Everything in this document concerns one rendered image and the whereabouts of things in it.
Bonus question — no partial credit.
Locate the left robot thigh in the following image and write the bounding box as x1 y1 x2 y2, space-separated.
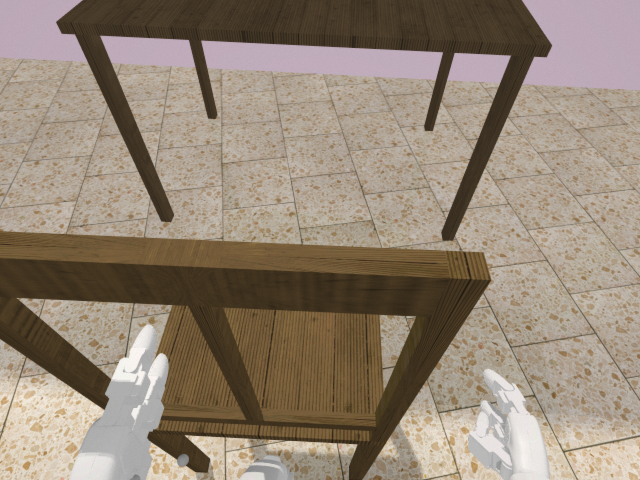
239 459 294 480

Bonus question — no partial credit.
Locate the robot right hand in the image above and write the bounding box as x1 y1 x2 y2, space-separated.
468 369 550 480

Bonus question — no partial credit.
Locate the chair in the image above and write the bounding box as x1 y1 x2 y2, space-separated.
0 231 491 480

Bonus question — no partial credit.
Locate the table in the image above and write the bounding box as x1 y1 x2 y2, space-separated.
56 0 552 241

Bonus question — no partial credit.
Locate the robot left hand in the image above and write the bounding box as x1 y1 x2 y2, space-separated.
69 325 169 480

